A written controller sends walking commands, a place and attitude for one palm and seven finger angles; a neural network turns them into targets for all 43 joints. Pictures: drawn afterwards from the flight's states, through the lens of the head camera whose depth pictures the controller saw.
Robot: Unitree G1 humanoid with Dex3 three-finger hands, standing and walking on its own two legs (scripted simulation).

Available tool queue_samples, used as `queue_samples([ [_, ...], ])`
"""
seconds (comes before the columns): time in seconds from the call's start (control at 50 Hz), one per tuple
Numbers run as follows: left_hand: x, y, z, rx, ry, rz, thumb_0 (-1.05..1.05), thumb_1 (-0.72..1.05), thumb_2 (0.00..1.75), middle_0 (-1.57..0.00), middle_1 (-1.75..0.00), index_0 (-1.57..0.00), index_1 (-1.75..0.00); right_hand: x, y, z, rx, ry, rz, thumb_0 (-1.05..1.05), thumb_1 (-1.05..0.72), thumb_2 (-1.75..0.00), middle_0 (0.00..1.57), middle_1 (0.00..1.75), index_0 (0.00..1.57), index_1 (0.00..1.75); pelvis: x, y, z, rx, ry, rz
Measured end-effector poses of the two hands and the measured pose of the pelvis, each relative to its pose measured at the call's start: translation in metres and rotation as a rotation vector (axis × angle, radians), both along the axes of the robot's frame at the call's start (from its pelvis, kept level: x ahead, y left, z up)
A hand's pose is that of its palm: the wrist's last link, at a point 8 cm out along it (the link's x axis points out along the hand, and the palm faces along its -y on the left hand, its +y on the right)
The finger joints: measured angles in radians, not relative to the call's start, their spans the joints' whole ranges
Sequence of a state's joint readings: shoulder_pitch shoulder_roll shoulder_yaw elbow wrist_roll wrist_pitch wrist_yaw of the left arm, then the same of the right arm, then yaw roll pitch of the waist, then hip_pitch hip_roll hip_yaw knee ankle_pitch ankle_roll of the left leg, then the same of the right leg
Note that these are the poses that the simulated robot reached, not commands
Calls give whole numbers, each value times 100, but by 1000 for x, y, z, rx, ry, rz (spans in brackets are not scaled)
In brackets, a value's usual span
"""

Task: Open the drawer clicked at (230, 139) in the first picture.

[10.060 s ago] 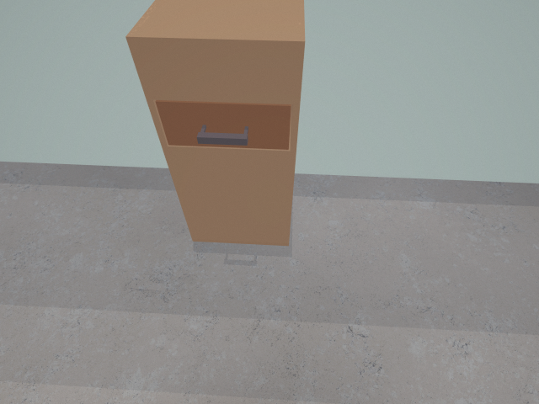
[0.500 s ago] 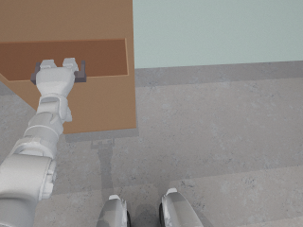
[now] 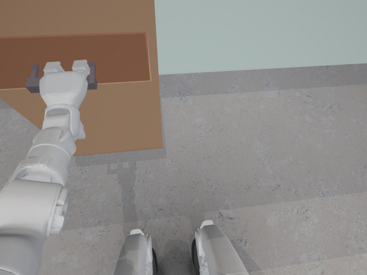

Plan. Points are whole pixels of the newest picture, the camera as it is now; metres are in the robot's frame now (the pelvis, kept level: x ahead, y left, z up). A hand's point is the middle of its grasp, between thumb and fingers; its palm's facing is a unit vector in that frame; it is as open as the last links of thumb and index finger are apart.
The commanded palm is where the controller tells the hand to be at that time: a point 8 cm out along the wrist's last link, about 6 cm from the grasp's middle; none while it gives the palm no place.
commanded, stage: lower the fingers behind the handle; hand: left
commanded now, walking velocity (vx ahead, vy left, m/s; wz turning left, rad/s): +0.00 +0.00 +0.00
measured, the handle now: (63, 75) +0.57 +0.23 -0.01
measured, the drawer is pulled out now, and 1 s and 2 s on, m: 0.00 0.00 0.07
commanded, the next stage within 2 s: close the thumb around the handle in 0.14 s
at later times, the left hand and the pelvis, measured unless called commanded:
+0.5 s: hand (74, 102) +0.51 +0.21 -0.03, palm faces -0.04 +0.00 -1.00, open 11.9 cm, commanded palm +0.50 +0.20 +0.02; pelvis +0.00 +0.00 +0.00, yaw +0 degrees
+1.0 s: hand (74, 101) +0.51 +0.21 -0.03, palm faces -0.04 -0.01 -1.00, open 5.9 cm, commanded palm +0.50 +0.20 +0.02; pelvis +0.00 +0.00 +0.00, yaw +0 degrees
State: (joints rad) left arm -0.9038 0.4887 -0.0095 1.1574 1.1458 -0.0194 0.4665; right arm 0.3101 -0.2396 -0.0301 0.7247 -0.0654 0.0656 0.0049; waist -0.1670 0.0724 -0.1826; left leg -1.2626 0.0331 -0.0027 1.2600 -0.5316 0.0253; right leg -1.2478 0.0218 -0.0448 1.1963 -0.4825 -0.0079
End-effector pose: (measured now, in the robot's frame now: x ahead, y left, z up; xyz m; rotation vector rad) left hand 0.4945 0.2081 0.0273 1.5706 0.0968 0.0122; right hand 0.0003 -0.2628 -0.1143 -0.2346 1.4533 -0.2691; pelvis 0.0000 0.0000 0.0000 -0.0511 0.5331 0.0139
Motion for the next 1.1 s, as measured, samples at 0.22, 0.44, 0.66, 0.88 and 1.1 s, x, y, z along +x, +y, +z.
queue_samples([
  [0.22, -2, -1, 1, -9, 1, -9, 0, -49, 30, -30, -120, -32, -120, 3, -6, 3, -10, -7, 5, 0, -90, -89, 20, 30, 20, 30, 2, -3, 2, 3, -2, -1],
  [0.44, -5, 1, 1, -7, -13, -5, 0, -32, 37, -31, -122, -33, -122, 10, -11, 4, -17, -12, 12, 0, -90, -89, 20, 30, 20, 30, 4, -3, 3, 4, -6, -1],
  [0.66, -1, 0, 2, -5, -4, 0, 0, 21, 60, -35, -127, -37, -128, 12, -8, 3, -14, -19, 15, 0, -90, -89, 20, 30, 20, 30, 4, -3, 3, 4, -4, 1],
  [0.88, 0, 1, 1, -4, -8, -5, 0, 68, 80, -36, -132, -39, -133, 6, -4, 3, -9, -1, 5, 0, -90, -89, 20, 30, 20, 30, 5, -1, 2, 2, -1, -1],
  [1.1, 0, 1, 1, -4, -9, -5, 0, 68, 79, -35, -133, -38, -135, 3, -5, 3, -14, 4, 5, 0, -90, -89, 20, 30, 20, 30, 3, -1, 2, 1, -1, 0],
])
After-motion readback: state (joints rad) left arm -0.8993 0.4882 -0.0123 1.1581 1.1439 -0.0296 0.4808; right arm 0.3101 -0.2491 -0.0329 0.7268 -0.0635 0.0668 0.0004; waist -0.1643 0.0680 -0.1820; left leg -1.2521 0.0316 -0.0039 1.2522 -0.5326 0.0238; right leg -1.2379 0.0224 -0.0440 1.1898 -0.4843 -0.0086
